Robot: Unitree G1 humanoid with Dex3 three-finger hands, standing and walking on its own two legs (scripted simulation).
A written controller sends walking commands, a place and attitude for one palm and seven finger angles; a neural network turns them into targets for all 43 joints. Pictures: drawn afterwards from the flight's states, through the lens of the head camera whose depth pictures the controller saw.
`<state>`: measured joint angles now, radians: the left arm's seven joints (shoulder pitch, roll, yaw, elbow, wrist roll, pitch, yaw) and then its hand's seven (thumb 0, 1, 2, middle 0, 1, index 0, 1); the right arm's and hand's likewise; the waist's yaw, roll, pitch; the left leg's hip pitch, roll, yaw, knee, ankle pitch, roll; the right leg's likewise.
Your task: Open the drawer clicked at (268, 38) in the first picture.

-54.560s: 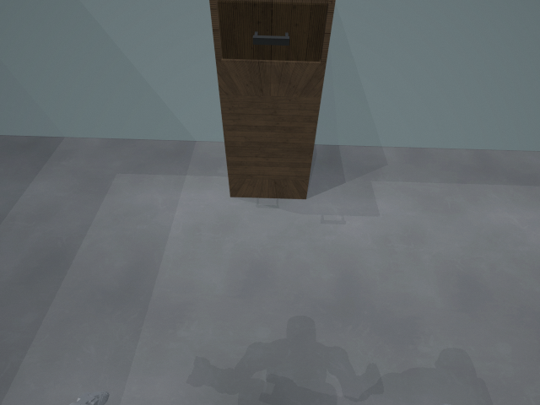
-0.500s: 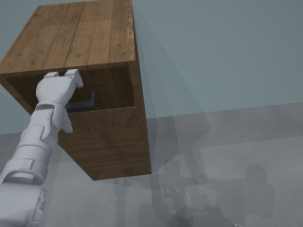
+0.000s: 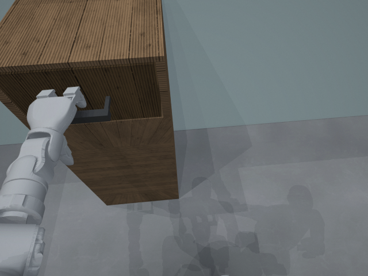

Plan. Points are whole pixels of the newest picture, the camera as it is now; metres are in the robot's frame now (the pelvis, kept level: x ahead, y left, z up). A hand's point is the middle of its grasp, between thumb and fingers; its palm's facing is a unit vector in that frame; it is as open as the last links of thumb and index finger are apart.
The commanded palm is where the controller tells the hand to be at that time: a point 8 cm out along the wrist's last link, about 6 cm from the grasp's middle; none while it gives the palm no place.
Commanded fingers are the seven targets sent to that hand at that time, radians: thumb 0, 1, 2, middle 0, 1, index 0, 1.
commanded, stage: lower the fingers behind the handle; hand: left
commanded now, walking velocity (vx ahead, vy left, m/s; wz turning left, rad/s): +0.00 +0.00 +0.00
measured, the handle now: (85, 109) +0.47 +0.26 +0.06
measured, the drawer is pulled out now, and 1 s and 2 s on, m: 0.00 0.00 0.01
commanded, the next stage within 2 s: close the thumb around the handle in 0.50 s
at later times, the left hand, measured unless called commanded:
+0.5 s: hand (68, 130) +0.42 +0.29 +0.04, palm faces -0.01 -0.01 -1.00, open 13.7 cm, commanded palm +0.40 +0.29 +0.10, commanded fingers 0.00 -0.50 0.30 -0.30 -1.20 -0.30 -1.20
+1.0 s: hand (70, 131) +0.42 +0.29 +0.04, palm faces -0.06 -0.01 -1.00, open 9.4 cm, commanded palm +0.40 +0.29 +0.10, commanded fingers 0.00 0.68 0.80 -0.38 -1.33 -0.38 -1.33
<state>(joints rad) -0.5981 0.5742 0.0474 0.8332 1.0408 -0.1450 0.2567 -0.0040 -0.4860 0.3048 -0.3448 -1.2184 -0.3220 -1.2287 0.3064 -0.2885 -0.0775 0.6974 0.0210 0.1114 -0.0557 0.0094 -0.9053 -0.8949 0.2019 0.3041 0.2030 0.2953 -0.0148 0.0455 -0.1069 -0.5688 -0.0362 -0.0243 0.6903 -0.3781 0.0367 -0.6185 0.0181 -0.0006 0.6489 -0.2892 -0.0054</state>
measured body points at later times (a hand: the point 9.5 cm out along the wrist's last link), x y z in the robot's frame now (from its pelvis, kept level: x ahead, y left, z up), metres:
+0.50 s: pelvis +0.00 +0.01 +0.00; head +0.08 +0.00 +0.44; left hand +0.42 +0.29 +0.10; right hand +0.08 -0.26 -0.13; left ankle -0.04 +0.10 -0.72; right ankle +0.01 -0.12 -0.72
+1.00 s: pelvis +0.01 +0.00 +0.00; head +0.08 -0.01 +0.44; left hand +0.42 +0.29 +0.09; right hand +0.08 -0.27 -0.13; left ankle -0.04 +0.10 -0.72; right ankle +0.01 -0.12 -0.72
